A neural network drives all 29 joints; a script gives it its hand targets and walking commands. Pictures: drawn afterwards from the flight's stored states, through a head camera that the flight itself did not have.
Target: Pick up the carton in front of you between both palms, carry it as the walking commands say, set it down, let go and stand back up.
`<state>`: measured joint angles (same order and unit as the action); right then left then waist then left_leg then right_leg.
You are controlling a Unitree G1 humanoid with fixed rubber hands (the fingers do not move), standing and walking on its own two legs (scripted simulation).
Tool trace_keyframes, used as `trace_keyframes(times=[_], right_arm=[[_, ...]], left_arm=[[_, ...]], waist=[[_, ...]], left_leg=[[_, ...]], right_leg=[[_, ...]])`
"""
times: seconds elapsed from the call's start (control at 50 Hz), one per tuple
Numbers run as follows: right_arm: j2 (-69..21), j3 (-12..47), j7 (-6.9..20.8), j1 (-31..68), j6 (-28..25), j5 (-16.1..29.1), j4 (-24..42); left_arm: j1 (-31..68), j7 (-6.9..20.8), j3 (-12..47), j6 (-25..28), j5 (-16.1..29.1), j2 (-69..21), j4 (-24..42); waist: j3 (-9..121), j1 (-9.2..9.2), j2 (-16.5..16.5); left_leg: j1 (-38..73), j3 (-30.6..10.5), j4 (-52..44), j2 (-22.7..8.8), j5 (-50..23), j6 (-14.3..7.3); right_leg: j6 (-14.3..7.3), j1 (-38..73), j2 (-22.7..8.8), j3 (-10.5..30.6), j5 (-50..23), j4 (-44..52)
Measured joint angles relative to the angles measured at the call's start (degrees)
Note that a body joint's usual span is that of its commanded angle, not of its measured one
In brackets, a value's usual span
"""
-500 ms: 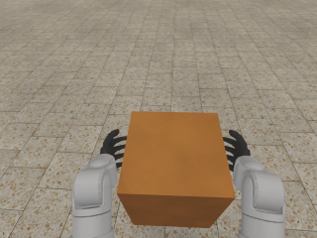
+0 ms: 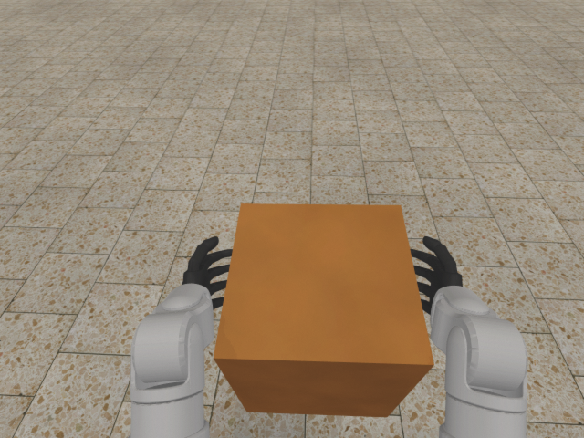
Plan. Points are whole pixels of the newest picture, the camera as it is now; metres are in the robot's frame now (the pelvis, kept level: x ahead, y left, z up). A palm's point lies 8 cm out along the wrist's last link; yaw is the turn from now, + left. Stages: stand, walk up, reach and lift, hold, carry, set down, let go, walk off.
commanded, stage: carry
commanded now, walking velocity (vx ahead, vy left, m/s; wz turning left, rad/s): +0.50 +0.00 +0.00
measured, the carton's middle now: (318, 316) +0.28 +0.00 +0.03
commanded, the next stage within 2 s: none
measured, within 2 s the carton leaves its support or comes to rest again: neither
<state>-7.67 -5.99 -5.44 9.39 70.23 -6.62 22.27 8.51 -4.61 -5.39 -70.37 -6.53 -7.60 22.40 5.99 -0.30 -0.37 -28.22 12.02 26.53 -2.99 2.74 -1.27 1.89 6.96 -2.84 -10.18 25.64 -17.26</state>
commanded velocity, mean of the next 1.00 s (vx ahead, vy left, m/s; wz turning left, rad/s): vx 0.29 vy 0.00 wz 0.00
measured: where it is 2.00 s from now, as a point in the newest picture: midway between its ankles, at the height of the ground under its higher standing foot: (307, 335)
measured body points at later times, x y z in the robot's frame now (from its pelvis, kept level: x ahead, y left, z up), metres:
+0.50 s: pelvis +0.33 +0.00 +0.01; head +0.32 +0.01 +0.46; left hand +0.60 +0.16 +0.10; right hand +0.61 -0.14 +0.10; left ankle +0.15 +0.09 -0.72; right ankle +0.49 -0.10 -0.71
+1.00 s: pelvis +0.61 +0.00 +0.01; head +0.61 +0.00 +0.46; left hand +0.89 +0.16 +0.10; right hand +0.90 -0.15 +0.10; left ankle +0.70 +0.10 -0.72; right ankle +0.51 -0.09 -0.72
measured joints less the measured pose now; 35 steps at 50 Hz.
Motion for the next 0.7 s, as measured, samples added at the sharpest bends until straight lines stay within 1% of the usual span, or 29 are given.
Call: trace_keyframes(times=[0.02,0.04,0.06,0.08,0.1,0.12,0.14,0.18,0.24,0.3,0.36,0.42,0.5,0.52,0.54,0.56,0.58,0.6,0.62,0.64,0.66,0.7], right_arm=[[-0.1,0.1,0.0,0.5,-0.3,-0.1,-1.2],[-0.2,0.2,0.0,1.2,-0.7,-0.2,-2.9],[-0.3,0.1,0.0,1.8,-0.9,-0.3,-4.5],[-0.3,-0.1,0.0,2.0,-1.1,-0.3,-5.6],[-0.3,-0.2,0.1,1.9,-1.2,-0.3,-6.2],[-0.3,-0.3,0.1,1.5,-1.3,-0.3,-6.4],[-0.2,-0.3,0.1,1.1,-1.5,-0.2,-6.3],[-0.1,-0.5,0.1,0.2,-2.0,0.0,-5.5],[0.1,-0.6,0.2,-0.9,-3.0,0.4,-4.2],[0.1,-0.5,0.4,-1.6,-3.5,0.7,-2.8],[0.1,-0.2,0.5,-1.5,-3.3,0.9,-1.2],[0.1,0.1,0.5,-1.2,-2.6,0.7,-0.3],[0.0,0.2,0.6,-0.5,-1.2,0.1,-0.3],[0.0,0.1,0.6,-0.4,-0.8,-0.1,-0.4],[0.1,-0.3,0.6,-0.2,-0.6,-0.2,-0.6],[0.1,-1.0,0.6,0.2,-0.6,-0.3,-1.4],[-0.1,-1.7,0.6,0.4,-0.6,-0.4,-2.3],[-0.1,-2.1,0.6,0.5,-0.6,-0.5,-3.1],[-0.1,-2.1,0.6,0.4,-0.7,-0.6,-3.7],[0.0,-2.0,0.6,0.3,-0.8,-0.7,-4.1],[0.0,-1.6,0.6,0.2,-1.0,-0.8,-4.4],[0.0,-0.9,0.6,0.1,-1.6,-0.8,-4.7]], left_arm=[[0.4,0.0,-0.5,-0.2,-0.1,0.2,-0.5],[0.7,0.0,-1.2,-0.2,-0.2,0.1,-1.3],[0.9,0.0,-1.8,-0.2,-0.3,0.0,-2.1],[1.0,0.0,-2.1,-0.3,-0.4,-0.1,-2.9],[1.0,0.0,-2.1,-0.3,-0.6,-0.1,-3.4],[0.9,0.0,-1.8,-0.2,-0.6,-0.1,-3.8],[0.7,-0.1,-1.5,-0.1,-0.7,0.0,-4.1],[0.5,-0.1,-0.7,0.5,-0.7,0.0,-4.2],[-0.1,-0.2,0.3,1.7,-0.8,0.0,-3.5],[-0.8,-0.4,1.0,2.2,-0.7,0.1,-1.9],[-1.1,-0.6,1.2,1.8,-0.4,0.1,0.1],[-1.0,-0.7,0.9,1.0,-0.2,0.1,1.3],[-0.4,-0.7,0.2,-0.1,0.1,0.1,1.1],[0.0,-0.7,0.1,-0.3,0.2,0.0,0.7],[0.5,-0.7,0.2,-0.3,0.2,0.0,-0.3],[1.1,-0.6,0.2,0.2,0.1,-0.1,-1.9],[1.7,-0.6,0.2,0.5,0.0,-0.2,-3.5],[2.1,-0.6,0.1,0.7,-0.1,-0.3,-4.7],[2.1,-0.5,0.0,0.8,-0.1,-0.3,-5.5],[1.8,-0.5,0.0,1.0,-0.1,-0.3,-5.9],[1.3,-0.5,-0.1,1.3,0.0,-0.2,-5.8],[0.3,-0.4,-0.2,1.9,0.1,-0.1,-5.2]], waist=[[-0.1,0.34,-1.2],[-0.5,0.69,-2.1],[-1.1,0.95,-2.0],[-1.9,1.07,-1.7],[-2.6,1.13,-1.3],[-3.2,1.16,-1.0],[-3.7,1.16,-0.7],[-4.3,1.15,-0.4],[-4.2,1.1,-0.1],[-3.3,0.84,0.0],[-2.4,0.46,-0.1],[-1.4,0.15,-0.1],[-0.6,0.35,0.5],[-0.6,0.41,0.8],[-0.7,0.29,1.3],[-1.0,-0.03,2.6],[-1.6,-0.43,2.8],[-2.3,-0.59,2.6],[-3.1,-0.63,2.3],[-3.8,-0.66,2.0],[-4.4,-0.67,1.7],[-5.4,-0.7,1.3]], left_leg=[[0.8,0.7,1.0,0.9,-0.4,-1.1],[0.6,1.3,3.8,1.3,1.7,-2.5],[0.9,1.5,5.2,1.2,4.0,-3.5],[2.0,1.5,5.0,1.1,5.5,-4.1],[3.5,1.3,3.6,1.0,5.9,-3.9],[5.1,1.2,1.8,1.0,5.9,-3.7],[6.8,1.0,-0.2,1.1,5.9,-3.7],[10.1,0.6,-3.9,1.3,5.9,-3.6],[14.9,-0.2,-8.4,1.6,6.5,-3.3],[19.7,-0.8,-11.9,1.9,7.9,-2.7],[24.6,-1.3,-14.3,2.0,10.2,-1.8],[29.5,-1.6,-15.5,2.1,13.4,-0.5],[35.5,-2.3,-14.6,1.5,19.4,1.7],[36.2,-2.3,-11.8,1.0,21.9,2.4],[35.5,-2.2,-6.4,-0.1,24.9,2.8],[32.2,-2.5,2.8,-2.0,24.5,2.7],[27.4,-4.7,13.9,-2.2,23.9,2.4],[22.1,-7.0,24.4,-1.4,23.2,2.0],[17.2,-8.4,32.6,-0.7,22.1,1.4],[12.9,-8.9,37.5,-0.3,20.6,0.8],[9.2,-8.9,39.5,-0.4,18.9,0.5],[3.6,-8.2,37.7,-0.9,16.3,0.6]], right_leg=[[0.2,-1.4,-1.7,-0.1,2.9,-6.5],[0.0,-5.1,-3.1,0.9,2.4,-16.4],[-0.4,-10.0,-2.9,3.5,1.4,-27.2],[-0.9,-15.0,-2.0,5.6,0.5,-36.7],[-1.5,-19.6,-1.3,6.8,-0.7,-43.7],[-2.0,-23.7,-1.1,7.2,-2.5,-47.8],[-2.3,-27.3,-1.2,7.2,-4.5,-49.3],[-2.3,-33.1,-1.8,6.8,-8.0,-48.1],[-1.6,-39.0,-2.9,6.3,-12.0,-42.0],[-0.8,-42.4,-3.7,5.4,-15.7,-34.6],[-0.4,-43.5,-3.8,4.1,-19.4,-26.9],[-1.0,-42.8,-3.1,2.1,-22.3,-19.6],[-2.8,-38.6,-0.9,-0.9,-24.5,-11.6],[-3.2,-36.4,-0.1,-1.9,-24.0,-9.7],[-4.1,-34.5,0.7,-2.7,-22.8,-9.0],[-5.8,-34.6,1.3,-3.5,-20.9,-11.6],[-7.0,-34.5,1.3,-3.8,-19.1,-13.6],[-7.6,-33.7,1.2,-3.9,-17.9,-13.8],[-7.5,-32.3,1.0,-3.8,-17.9,-12.7],[-7.3,-30.7,1.0,-3.7,-17.8,-11.1],[-7.3,-28.9,1.1,-3.5,-17.7,-9.2],[-7.0,-25.6,1.1,-3.0,-17.8,-5.3]])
